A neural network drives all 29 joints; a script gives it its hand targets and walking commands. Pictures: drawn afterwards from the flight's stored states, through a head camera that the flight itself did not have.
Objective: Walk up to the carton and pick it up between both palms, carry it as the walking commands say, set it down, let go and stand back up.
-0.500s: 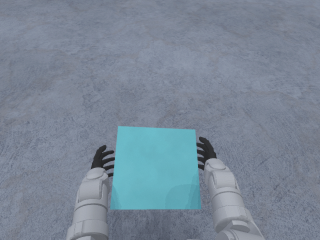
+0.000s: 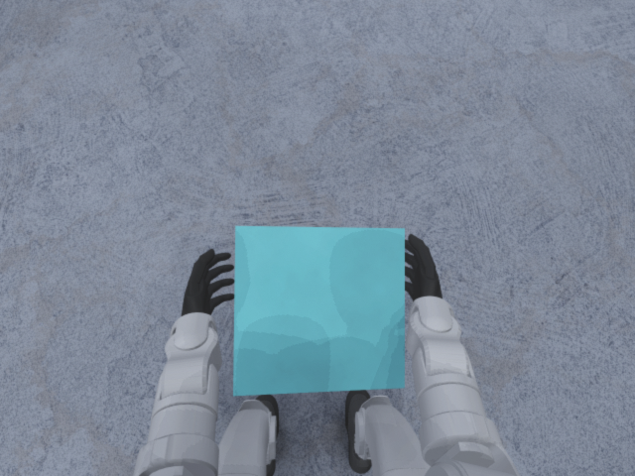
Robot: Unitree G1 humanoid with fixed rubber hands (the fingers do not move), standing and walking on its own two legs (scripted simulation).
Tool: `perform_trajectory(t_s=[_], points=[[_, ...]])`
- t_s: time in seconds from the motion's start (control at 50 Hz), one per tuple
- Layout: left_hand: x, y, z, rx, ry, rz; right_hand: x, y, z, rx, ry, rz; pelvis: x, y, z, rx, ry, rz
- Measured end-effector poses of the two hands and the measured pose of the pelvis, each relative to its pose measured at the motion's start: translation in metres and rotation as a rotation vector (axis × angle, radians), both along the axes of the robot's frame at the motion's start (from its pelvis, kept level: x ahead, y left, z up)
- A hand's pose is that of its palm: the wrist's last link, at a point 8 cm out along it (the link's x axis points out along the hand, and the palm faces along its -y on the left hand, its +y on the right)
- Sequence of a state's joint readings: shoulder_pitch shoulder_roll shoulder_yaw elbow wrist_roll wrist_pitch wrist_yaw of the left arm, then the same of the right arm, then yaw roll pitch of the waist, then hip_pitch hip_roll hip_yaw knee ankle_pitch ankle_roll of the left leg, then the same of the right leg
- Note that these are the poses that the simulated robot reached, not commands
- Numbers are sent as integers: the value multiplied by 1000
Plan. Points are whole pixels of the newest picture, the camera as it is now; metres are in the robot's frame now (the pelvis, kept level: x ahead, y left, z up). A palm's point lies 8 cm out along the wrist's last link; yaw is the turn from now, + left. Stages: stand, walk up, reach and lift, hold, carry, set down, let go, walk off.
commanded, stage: set down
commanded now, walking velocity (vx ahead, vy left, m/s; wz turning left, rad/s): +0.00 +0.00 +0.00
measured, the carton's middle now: (310, 296) +0.35 +0.01 -0.16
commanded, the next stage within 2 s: none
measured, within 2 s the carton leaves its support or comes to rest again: neither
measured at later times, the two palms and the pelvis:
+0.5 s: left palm (200, 309) +0.33 +0.18 -0.17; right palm (392, 301) +0.34 -0.12 -0.17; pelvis -0.06 +0.01 -0.09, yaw +0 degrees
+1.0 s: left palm (219, 299) +0.36 +0.17 -0.26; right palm (383, 295) +0.37 -0.12 -0.27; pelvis -0.04 +0.00 -0.14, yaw +1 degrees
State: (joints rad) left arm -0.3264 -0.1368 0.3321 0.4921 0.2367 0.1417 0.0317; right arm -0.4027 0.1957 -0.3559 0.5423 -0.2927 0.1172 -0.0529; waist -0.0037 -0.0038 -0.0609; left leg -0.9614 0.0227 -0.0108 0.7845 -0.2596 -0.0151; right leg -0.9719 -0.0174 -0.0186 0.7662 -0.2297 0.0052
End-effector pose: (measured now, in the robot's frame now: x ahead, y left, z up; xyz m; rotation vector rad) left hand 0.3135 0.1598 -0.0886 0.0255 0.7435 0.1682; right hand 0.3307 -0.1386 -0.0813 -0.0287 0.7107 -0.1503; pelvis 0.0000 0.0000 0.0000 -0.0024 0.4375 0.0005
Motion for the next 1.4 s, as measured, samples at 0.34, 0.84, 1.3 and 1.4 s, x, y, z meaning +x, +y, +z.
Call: perform_trajectory(t_s=[0.34, 0.84, 1.3, 1.4], points=[[5, 16, -53, 59, -84, 5, -6, 20, -62, -13, -59, -20, -51, 4, -61, -2, 60, -5], [42, 16, -147, 48, -57, 19, 32, 19, -160, 6, -24, -25, -40, 4, -124, 7, 190, 5], [67, 21, -220, 74, -56, -2, 57, 24, -233, -6, -23, -12, -57, 3, -180, 11, 271, 3], [74, 23, -240, 74, -51, -7, 63, 26, -252, -10, -17, -11, -61, 4, -193, 9, 274, 3]])
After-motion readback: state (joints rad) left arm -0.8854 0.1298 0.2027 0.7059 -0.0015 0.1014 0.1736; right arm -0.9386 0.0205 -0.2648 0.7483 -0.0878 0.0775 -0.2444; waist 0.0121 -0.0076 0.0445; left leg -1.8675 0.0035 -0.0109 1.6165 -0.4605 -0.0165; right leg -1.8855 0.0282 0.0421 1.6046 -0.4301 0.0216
